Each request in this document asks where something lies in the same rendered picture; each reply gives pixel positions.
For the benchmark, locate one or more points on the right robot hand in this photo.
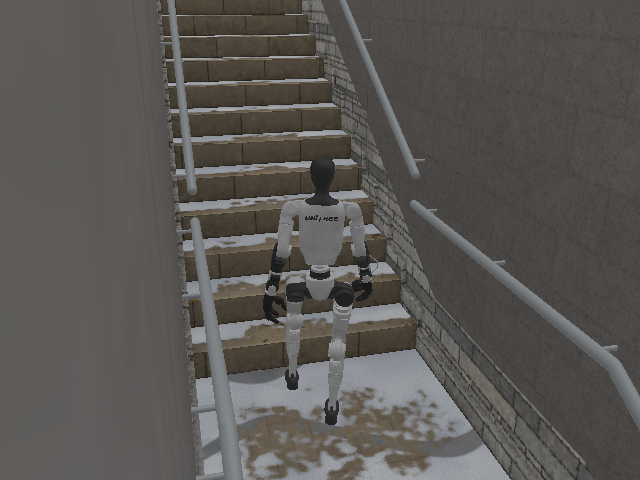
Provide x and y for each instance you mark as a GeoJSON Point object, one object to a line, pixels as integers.
{"type": "Point", "coordinates": [357, 286]}

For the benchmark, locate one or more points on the left robot hand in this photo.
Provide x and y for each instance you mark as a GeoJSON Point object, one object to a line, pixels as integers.
{"type": "Point", "coordinates": [268, 309]}

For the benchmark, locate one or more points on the robot left foot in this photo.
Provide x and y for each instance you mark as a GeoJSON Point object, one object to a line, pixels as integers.
{"type": "Point", "coordinates": [292, 382]}

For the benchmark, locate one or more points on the robot left upper arm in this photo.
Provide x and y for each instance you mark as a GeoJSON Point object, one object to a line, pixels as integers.
{"type": "Point", "coordinates": [290, 209]}

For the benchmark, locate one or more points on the left robot forearm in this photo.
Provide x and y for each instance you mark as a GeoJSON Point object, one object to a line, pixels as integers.
{"type": "Point", "coordinates": [275, 273]}

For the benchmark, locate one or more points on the robot right upper arm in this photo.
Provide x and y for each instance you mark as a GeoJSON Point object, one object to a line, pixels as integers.
{"type": "Point", "coordinates": [353, 212]}

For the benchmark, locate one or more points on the robot right thigh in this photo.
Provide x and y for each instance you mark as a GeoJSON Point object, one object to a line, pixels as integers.
{"type": "Point", "coordinates": [342, 308]}

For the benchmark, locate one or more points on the right robot forearm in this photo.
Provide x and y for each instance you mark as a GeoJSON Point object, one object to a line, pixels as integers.
{"type": "Point", "coordinates": [363, 263]}

